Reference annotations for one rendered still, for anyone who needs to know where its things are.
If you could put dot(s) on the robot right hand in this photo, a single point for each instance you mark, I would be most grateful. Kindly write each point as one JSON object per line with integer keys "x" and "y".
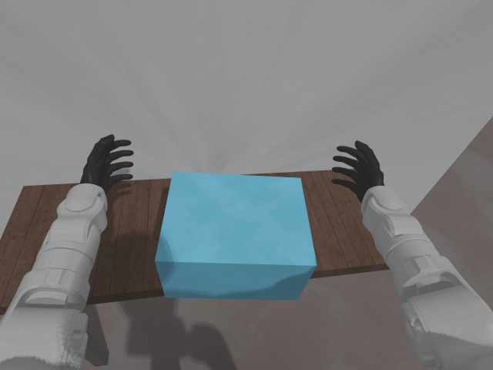
{"x": 368, "y": 173}

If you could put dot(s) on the table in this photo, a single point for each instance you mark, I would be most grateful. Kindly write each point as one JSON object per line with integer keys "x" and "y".
{"x": 125, "y": 268}

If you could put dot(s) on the robot left forearm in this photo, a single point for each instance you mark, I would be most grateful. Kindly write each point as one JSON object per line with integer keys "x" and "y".
{"x": 60, "y": 275}

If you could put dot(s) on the robot left hand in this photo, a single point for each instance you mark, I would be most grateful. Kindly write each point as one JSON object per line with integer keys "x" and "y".
{"x": 98, "y": 168}

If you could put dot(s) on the right robot upper arm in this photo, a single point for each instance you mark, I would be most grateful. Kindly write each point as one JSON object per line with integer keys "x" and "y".
{"x": 449, "y": 329}

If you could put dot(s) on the left robot upper arm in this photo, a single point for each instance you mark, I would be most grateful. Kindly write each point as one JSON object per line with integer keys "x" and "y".
{"x": 44, "y": 339}

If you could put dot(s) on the carton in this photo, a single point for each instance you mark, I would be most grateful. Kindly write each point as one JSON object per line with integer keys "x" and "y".
{"x": 230, "y": 236}

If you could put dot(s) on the robot right forearm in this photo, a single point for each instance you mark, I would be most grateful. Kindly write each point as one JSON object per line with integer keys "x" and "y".
{"x": 416, "y": 265}

